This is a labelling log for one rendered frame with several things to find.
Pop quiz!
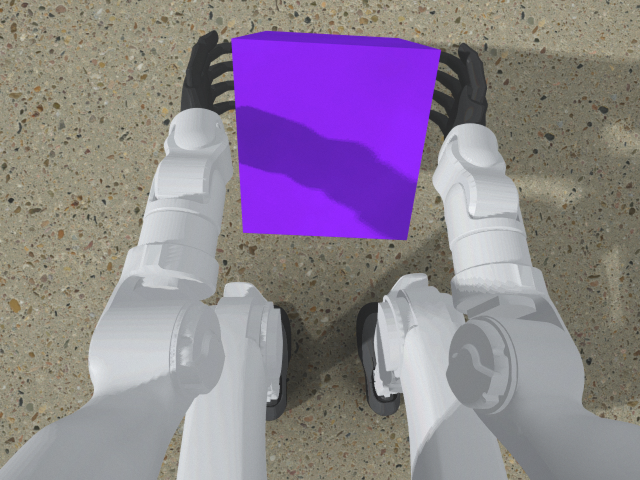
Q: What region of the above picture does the carton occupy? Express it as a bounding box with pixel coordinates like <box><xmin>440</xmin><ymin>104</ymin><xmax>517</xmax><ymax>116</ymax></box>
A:
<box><xmin>231</xmin><ymin>31</ymin><xmax>441</xmax><ymax>240</ymax></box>

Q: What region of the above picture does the robot right upper arm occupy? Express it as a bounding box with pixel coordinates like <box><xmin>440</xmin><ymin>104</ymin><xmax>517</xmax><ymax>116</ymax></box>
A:
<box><xmin>446</xmin><ymin>316</ymin><xmax>640</xmax><ymax>480</ymax></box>

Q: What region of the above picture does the robot left hand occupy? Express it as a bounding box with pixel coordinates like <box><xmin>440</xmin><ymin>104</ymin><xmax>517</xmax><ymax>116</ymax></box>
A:
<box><xmin>180</xmin><ymin>30</ymin><xmax>236</xmax><ymax>115</ymax></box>

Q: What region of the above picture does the right robot forearm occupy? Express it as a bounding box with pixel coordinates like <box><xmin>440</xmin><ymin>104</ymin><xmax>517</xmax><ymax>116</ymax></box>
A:
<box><xmin>432</xmin><ymin>123</ymin><xmax>584</xmax><ymax>367</ymax></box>

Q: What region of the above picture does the right robot shin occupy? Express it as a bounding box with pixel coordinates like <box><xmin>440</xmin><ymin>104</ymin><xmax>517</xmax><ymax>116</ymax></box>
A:
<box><xmin>373</xmin><ymin>273</ymin><xmax>466</xmax><ymax>396</ymax></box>

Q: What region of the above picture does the robot left thigh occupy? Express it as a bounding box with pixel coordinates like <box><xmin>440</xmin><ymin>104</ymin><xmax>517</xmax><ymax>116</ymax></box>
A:
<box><xmin>176</xmin><ymin>297</ymin><xmax>283</xmax><ymax>480</ymax></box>

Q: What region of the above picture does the robot left upper arm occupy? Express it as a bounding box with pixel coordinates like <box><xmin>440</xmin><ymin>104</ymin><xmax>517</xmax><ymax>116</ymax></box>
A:
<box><xmin>0</xmin><ymin>299</ymin><xmax>225</xmax><ymax>480</ymax></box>

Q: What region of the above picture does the left robot forearm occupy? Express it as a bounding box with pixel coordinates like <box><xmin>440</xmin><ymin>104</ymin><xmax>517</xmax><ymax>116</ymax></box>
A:
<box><xmin>88</xmin><ymin>108</ymin><xmax>233</xmax><ymax>383</ymax></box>

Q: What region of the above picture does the robot right hand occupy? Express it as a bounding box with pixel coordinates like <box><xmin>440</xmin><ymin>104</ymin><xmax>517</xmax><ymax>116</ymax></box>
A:
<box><xmin>429</xmin><ymin>43</ymin><xmax>488</xmax><ymax>140</ymax></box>

